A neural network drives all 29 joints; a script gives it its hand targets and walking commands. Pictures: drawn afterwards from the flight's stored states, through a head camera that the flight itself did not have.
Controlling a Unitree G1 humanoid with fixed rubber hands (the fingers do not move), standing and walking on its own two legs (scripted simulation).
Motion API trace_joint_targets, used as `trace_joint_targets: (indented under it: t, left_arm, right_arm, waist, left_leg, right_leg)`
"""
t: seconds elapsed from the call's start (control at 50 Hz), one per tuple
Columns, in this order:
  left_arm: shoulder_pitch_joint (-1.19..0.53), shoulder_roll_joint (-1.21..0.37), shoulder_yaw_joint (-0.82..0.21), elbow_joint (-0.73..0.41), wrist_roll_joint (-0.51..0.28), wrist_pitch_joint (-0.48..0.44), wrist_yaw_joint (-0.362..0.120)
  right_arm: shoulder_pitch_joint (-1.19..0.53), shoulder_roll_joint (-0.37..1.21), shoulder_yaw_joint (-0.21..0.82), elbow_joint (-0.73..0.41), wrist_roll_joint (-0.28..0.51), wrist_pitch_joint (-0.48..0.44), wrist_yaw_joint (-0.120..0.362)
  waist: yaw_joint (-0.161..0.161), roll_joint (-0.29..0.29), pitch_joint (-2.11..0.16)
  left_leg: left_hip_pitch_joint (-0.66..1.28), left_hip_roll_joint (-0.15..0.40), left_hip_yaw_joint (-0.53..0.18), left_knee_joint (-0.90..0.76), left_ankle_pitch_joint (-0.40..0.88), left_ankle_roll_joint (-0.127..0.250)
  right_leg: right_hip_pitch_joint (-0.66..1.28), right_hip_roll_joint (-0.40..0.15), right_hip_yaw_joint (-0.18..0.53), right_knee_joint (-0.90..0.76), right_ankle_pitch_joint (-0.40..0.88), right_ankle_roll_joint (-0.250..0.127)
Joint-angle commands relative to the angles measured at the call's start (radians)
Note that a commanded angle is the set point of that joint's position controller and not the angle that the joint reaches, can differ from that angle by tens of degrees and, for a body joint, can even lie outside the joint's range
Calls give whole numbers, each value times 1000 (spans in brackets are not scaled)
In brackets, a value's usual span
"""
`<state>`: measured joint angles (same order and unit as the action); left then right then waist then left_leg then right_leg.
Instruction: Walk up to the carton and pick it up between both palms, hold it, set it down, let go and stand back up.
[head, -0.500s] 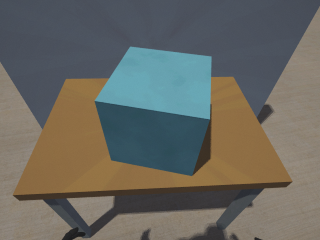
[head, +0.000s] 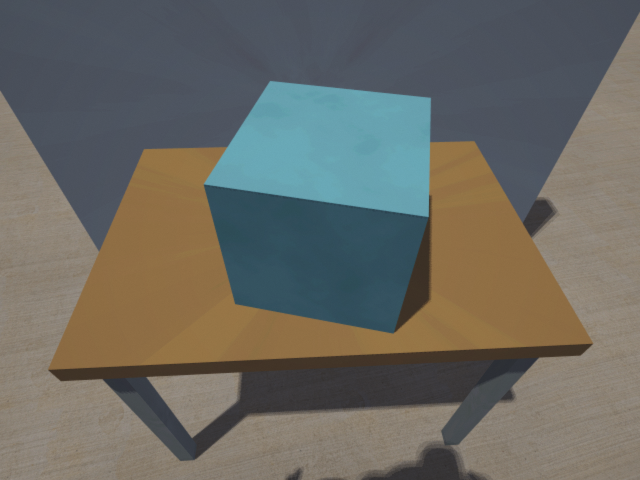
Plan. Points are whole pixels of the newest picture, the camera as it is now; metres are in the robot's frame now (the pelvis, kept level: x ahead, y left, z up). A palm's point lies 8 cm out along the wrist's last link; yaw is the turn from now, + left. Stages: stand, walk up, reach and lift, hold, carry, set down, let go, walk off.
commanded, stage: stand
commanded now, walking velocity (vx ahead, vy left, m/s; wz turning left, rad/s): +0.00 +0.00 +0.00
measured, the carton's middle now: (330, 203) +0.53 +0.01 +0.03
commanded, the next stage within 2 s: none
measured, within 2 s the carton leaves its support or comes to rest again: neither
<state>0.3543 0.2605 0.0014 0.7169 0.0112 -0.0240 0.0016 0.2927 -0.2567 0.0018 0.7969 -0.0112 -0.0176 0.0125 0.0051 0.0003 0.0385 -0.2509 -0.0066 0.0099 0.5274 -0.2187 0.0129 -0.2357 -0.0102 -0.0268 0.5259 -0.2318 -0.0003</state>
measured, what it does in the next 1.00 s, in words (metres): stands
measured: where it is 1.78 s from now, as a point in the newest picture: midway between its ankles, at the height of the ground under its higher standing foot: outside the picture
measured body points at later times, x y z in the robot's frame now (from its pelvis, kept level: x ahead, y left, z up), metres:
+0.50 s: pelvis +0.00 +0.00 +0.00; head +0.00 +0.00 +0.45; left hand +0.06 +0.26 -0.12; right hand +0.08 -0.26 -0.13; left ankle +0.04 +0.11 -0.73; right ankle +0.04 -0.12 -0.73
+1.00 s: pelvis +0.02 -0.01 +0.00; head +0.02 -0.01 +0.45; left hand +0.09 +0.25 -0.13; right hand +0.09 -0.26 -0.13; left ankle +0.04 +0.11 -0.73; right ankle +0.04 -0.12 -0.73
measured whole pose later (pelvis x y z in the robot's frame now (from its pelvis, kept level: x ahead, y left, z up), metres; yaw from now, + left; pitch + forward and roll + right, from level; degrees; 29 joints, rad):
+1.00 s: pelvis +0.02 -0.01 +0.00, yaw +0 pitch -2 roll +0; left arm 0.33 0.24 0.00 0.79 0.00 -0.02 0.01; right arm 0.30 -0.25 0.00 0.84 -0.01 -0.01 -0.01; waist 0.00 0.00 0.04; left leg -0.23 0.00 0.00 0.52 -0.25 0.00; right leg -0.22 0.00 -0.02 0.52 -0.26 -0.01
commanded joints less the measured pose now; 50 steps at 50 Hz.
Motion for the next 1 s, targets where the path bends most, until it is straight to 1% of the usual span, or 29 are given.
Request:
trace_joint_targets:
  t: [0.0, 0.16, 0.36, 0.4, 0.44, 0.5, 0.6, 0.64, 0.7, 0.72, 0.76, 0.78, 0.84, 0.88, 0.92, 0.94, 0.98]
  left_arm:
    - [34, 143, 39, -65, 1, -19, 6]
    - [49, 140, 39, -50, 0, -18, 7]
    - [55, 138, 39, -36, -2, -17, 9]
    - [62, 133, 34, -31, -2, -15, 10]
    - [59, 135, 34, -28, -4, -14, 10]
    - [57, 135, 36, -23, -4, -12, 11]
    - [45, 134, 33, -18, -7, -12, 13]
    - [48, 131, 32, -16, -4, -12, 14]
    - [40, 133, 31, -7, -9, -12, 16]
    - [39, 131, 30, -5, -8, -12, 16]
    - [32, 134, 32, -3, -7, -12, 16]
    - [34, 131, 31, -1, -7, -11, 16]
    - [25, 127, 31, 5, -9, -9, 17]
    - [28, 129, 32, 13, -8, -9, 17]
    - [20, 131, 31, 20, -9, -9, 19]
    - [22, 127, 29, 19, -9, -9, 19]
    - [20, 129, 28, 24, -9, -9, 20]
  right_arm:
    - [-1, -143, -40, -74, 1, -16, -6]
    - [10, -144, -40, -67, 1, -14, -7]
    - [21, -140, -37, -58, 1, -12, -11]
    - [25, -135, -39, -56, 2, -13, -14]
    - [29, -133, -38, -53, 2, -11, -15]
    - [32, -128, -37, -51, 2, -9, -17]
    - [36, -124, -36, -50, 2, -9, -18]
    - [33, -127, -35, -47, 2, -10, -19]
    - [34, -120, -33, -41, 2, -8, -21]
    - [37, -120, -35, -38, 3, -8, -21]
    - [40, -122, -35, -31, 1, -7, -22]
    - [37, -125, -34, -31, 2, -8, -22]
    - [36, -122, -33, -27, 5, -8, -23]
    - [37, -121, -33, -20, 4, -8, -25]
    - [45, -117, -32, -16, 6, -7, -26]
    - [42, -119, -32, -12, 4, -6, -27]
    - [44, -117, -31, -8, 4, -6, -27]
  waist:
    - [2, 19, 42]
    - [-1, 16, 42]
    - [-4, -3, 37]
    - [-4, 10, 31]
    - [-5, -4, 52]
    - [-2, 5, 54]
    - [-7, -12, 42]
    - [-2, 3, 22]
    - [-4, -11, 17]
    - [-6, 3, 20]
    - [-5, -2, 6]
    - [-5, 11, 8]
    - [-4, -5, 15]
    - [-1, 7, 16]
    - [-5, -2, 17]
    - [-4, 6, 26]
    - [-3, 4, 25]
  left_leg:
    - [-94, 95, -149, -187, -214, 14]
    - [-94, 92, -153, -178, -218, 15]
    - [-73, 89, -149, -156, -169, 14]
    - [-53, 95, -150, -154, -144, 12]
    - [-70, 96, -147, -155, -144, 10]
    - [-62, 92, -137, -146, -119, 9]
    - [-41, 95, -136, -142, -85, 8]
    - [-35, 94, -134, -138, -69, 9]
    - [-15, 95, -128, -132, -44, 6]
    - [-13, 94, -125, -132, -39, 6]
    - [-7, 94, -122, -127, -20, 6]
    - [-6, 95, -123, -126, -9, 6]
    - [-13, 98, -123, -131, -7, 7]
    - [-7, 99, -121, -131, 12, 7]
    - [-6, 97, -118, -131, 22, 5]
    - [-3, 98, -113, -133, 22, 4]
    - [-3, 99, -115, -134, 32, 3]
  right_leg:
    - [-28, -75, 119, -138, -126, -17]
    - [-47, -75, 125, -138, -144, -19]
    - [-63, -79, 133, -142, -137, -23]
    - [-62, -81, 122, -141, -111, -25]
    - [-58, -83, 125, -143, -108, -24]
    - [-64, -85, 127, -148, -100, -26]
    - [-55, -86, 126, -146, -83, -27]
    - [-38, -87, 127, -143, -64, -26]
    - [-42, -90, 127, -149, -54, -27]
    - [-44, -89, 128, -148, -45, -28]
    - [-31, -91, 125, -146, -24, -27]
    - [-26, -90, 126, -142, -12, -28]
    - [-17, -88, 126, -143, 0, -27]
    - [-12, -91, 126, -144, 16, -28]
    - [-9, -91, 121, -147, 28, -29]
    - [-13, -92, 126, -146, 28, -30]
    - [-6, -92, 124, -145, 45, -28]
